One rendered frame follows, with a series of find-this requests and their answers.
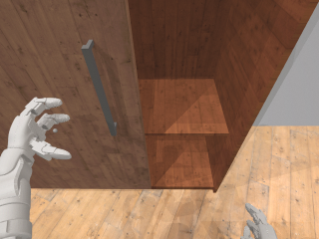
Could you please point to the robot left hand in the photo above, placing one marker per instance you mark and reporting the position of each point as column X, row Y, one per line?
column 24, row 128

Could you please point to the left robot forearm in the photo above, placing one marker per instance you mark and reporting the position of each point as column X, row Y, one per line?
column 15, row 193

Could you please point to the robot right hand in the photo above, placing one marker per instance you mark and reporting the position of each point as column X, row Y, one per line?
column 259, row 228

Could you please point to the handle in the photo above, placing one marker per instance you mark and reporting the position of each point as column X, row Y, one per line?
column 96, row 79

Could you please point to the wardrobe door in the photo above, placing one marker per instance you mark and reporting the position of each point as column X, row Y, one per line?
column 41, row 57

